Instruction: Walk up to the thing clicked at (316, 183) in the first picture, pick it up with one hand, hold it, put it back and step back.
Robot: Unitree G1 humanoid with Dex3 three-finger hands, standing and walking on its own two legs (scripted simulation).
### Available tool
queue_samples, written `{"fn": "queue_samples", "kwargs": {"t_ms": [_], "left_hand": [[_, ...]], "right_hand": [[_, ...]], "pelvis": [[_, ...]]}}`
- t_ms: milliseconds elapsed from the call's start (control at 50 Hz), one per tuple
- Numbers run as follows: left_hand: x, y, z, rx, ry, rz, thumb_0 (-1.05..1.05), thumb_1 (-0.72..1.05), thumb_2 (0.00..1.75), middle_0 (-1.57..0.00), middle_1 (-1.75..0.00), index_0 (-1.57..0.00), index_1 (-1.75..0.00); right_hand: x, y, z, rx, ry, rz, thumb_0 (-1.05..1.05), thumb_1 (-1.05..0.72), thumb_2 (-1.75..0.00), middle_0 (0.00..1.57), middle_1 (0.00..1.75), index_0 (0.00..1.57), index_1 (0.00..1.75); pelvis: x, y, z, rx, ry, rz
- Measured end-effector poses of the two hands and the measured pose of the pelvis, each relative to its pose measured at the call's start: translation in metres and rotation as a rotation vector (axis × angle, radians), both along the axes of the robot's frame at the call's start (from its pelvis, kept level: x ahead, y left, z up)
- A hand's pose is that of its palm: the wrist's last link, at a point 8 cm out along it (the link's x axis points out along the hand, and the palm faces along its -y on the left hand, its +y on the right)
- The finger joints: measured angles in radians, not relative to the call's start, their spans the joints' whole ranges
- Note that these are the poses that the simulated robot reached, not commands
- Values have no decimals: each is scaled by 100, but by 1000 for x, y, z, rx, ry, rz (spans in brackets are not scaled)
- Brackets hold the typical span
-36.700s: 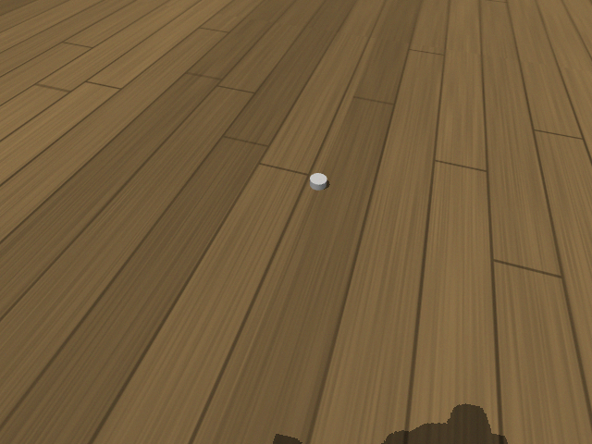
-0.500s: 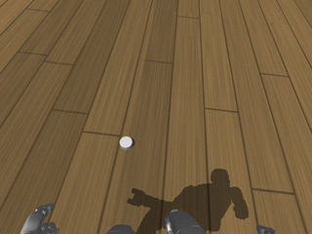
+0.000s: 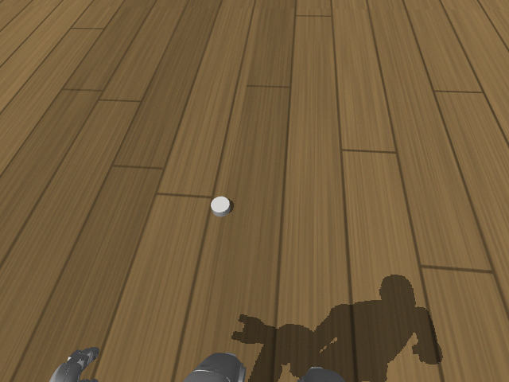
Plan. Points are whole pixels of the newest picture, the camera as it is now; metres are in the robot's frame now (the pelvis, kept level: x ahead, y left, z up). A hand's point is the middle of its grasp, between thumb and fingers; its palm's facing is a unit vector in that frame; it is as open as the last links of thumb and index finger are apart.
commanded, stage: step back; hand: left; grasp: from above
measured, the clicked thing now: (220, 206) +0.84 +0.24 -0.74
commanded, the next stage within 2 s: stand in 1.66 s
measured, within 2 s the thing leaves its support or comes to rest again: neither
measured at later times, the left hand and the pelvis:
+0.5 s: hand out of the picture -0.11 +0.25 -0.15, palm faces -0.04 -0.91 -0.42, open 7.3 cm; pelvis -0.19 -0.02 -0.01, yaw -2 degrees
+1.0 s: hand out of the picture -0.23 +0.26 -0.14, palm faces +0.06 -0.92 -0.40, open 7.4 cm; pelvis -0.28 -0.02 +0.00, yaw +3 degrees
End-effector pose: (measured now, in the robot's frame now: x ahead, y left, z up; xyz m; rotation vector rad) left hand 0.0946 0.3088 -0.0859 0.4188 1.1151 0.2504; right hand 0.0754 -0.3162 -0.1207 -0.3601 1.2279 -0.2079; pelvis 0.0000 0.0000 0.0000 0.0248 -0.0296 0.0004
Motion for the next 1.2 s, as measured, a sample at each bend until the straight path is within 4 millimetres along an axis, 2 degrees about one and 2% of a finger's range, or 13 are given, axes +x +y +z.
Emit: {"fn": "queue_samples", "kwargs": {"t_ms": [100, 200, 340, 400, 460, 540, 600, 720, 860, 920, 980, 1100, 1200], "left_hand": [[-17, 13, -11, -11, -78, 3, 1, 90, 90, -21, -30, -21, -30], [-52, 19, -20, -37, -56, 27, 1, 91, 90, -21, -30, -21, -30], [-120, 10, -21, -57, 6, 31, 1, 91, 90, -21, -30, -21, -30], [-153, 3, -24, -48, 48, 18, 1, 91, 90, -21, -30, -21, -30], [-188, -6, -27, -26, 75, 10, 1, 91, 90, -21, -30, -21, -30], [-238, -18, -16, -20, 101, 26, 1, 91, 90, -21, -30, -21, -30], [-265, -19, -5, 0, 108, 47, 1, 90, 90, -21, -30, -21, -30], [-292, -9, 5, 26, 23, 73, 1, 90, 90, -21, -30, -21, -30], [-324, 9, -6, -9, 20, 110, 1, 91, 90, -21, -30, -21, -30], [-332, 7, -9, -37, 45, 114, 1, 91, 90, -21, -30, -21, -30], [-336, 0, -13, -53, 53, 106, 1, 91, 90, -21, -30, -21, -30], [-344, -21, -18, -68, 47, 112, 1, 91, 90, -21, -30, -21, -30], [-348, -23, -14, -80, 57, 134, 1, 91, 90, -21, -30, -21, -30]], "right_hand": [[-37, 11, -5, -14, 37, 41, 1, -90, -90, 20, 30, 20, 30], [-69, 24, 7, -8, 7, 52, 1, -90, -90, 21, 30, 20, 30], [-91, 19, 24, -21, -85, 58, 1, -90, -90, 21, 30, 20, 30], [-101, 10, 21, -14, -135, 63, 0, -90, -90, 21, 30, 20, 30], [-116, -3, 10, 2, -166, 56, 0, -90, -90, 21, 30, 20, 30], [-150, -12, 4, 22, -141, 19, 0, -90, -90, 21, 30, 20, 30], [-181, -15, 4, 34, -110, 15, 0, -90, -90, 21, 30, 20, 30], [-245, -19, -6, 28, 12, 44, 0, -90, -90, 21, 30, 20, 30], [-289, -5, -1, 27, 41, 38, 1, -90, -90, 20, 30, 20, 30], [-298, -1, 7, 29, 23, 39, 1, -90, -90, 21, 30, 20, 30], [-297, -4, 8, 34, 4, 39, 1, -90, -90, 21, 30, 20, 30], [-278, -15, 3, 28, -14, 41, 1, -90, -90, 21, 30, 20, 30], [-259, -14, 9, 18, -19, 75, 0, -90, -90, 21, 30, 20, 30]], "pelvis": [[-39, 8, -11, -13, -4, 50], [-76, 12, -8, -16, -27, 45], [-123, 4, 0, -36, -15, -1], [-148, -3, -4, -31, -10, -27], [-174, -13, -12, -33, -12, -49], [-203, -21, -7, -16, -20, -46], [-220, -23, 0, 9, -16, -31], [-249, -23, -1, 5, -16, 32], [-271, -12, -2, 11, -27, 66], [-275, -14, 3, -1, -24, 69], [-276, -20, 2, -2, -24, 57], [-273, -28, -1, -32, -32, 51], [-267, -20, 4, -30, -24, 62]]}}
